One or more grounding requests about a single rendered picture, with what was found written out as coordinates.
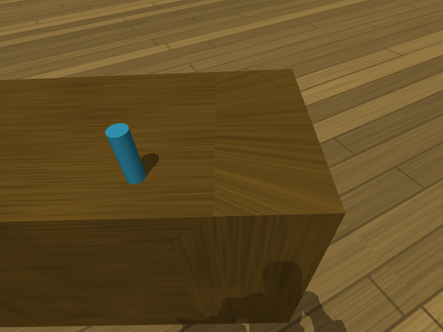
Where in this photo can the can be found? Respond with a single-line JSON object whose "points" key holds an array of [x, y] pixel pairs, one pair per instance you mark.
{"points": [[122, 143]]}

